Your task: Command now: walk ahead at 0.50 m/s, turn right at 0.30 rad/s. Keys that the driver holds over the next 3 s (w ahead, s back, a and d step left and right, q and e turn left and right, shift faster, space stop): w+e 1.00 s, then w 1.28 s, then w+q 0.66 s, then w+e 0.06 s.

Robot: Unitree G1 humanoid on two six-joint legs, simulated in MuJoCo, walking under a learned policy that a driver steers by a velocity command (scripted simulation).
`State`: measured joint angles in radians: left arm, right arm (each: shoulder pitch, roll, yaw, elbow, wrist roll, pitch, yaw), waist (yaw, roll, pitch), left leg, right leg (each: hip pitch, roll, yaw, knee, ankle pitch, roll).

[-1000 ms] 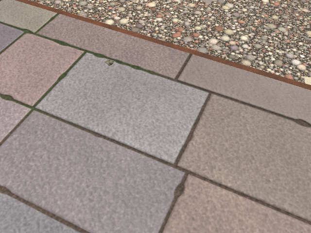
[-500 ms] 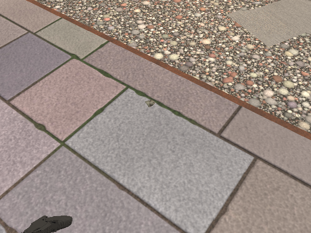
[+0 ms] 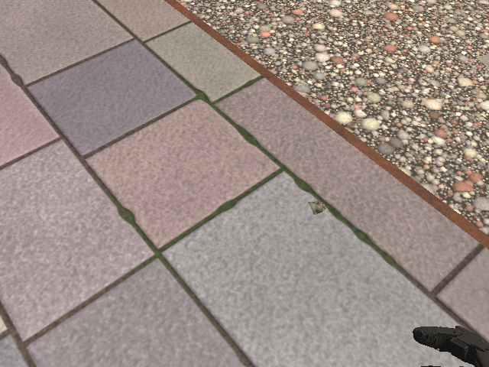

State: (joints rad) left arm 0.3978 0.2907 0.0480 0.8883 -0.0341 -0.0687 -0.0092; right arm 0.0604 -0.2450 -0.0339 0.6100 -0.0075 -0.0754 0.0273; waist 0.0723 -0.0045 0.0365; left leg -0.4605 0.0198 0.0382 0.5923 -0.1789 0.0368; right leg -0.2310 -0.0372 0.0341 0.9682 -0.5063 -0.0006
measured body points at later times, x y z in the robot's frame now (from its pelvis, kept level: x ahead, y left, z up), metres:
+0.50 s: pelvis +0.25 -0.07 -0.01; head +0.29 -0.09 +0.44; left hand +0.51 +0.13 -0.10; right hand +0.22 -0.36 -0.14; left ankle +0.10 +0.11 -0.67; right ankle +0.32 -0.17 -0.73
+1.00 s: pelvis +0.53 -0.14 +0.00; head +0.56 -0.16 +0.45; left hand +0.73 +0.08 -0.12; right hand +0.58 -0.47 -0.07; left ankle +0.67 -0.10 -0.73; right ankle +0.34 -0.17 -0.68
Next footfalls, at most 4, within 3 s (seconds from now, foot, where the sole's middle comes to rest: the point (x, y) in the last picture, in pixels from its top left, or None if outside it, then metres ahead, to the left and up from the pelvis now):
0.46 right None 0.36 -0.18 -0.76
0.94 left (311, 278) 0.71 -0.12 -0.76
1.44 right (438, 273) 0.75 -0.49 -0.76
1.94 left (416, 171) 1.14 -0.49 -0.76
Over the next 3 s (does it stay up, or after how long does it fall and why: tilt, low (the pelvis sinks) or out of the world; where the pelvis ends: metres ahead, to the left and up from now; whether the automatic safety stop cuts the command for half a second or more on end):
stays up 1.37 -0.80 -0.05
